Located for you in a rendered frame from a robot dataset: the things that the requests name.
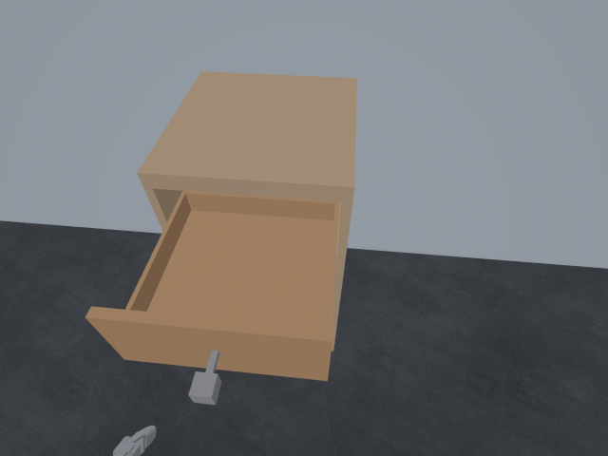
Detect handle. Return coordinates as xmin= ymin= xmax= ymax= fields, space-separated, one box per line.
xmin=188 ymin=350 xmax=221 ymax=405

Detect drawer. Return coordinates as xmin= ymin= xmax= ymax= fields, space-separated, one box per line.
xmin=85 ymin=191 xmax=339 ymax=381

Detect left robot hand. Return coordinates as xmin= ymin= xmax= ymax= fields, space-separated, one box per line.
xmin=113 ymin=426 xmax=157 ymax=456

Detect cabinet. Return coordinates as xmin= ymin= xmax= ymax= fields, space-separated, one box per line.
xmin=137 ymin=71 xmax=357 ymax=352

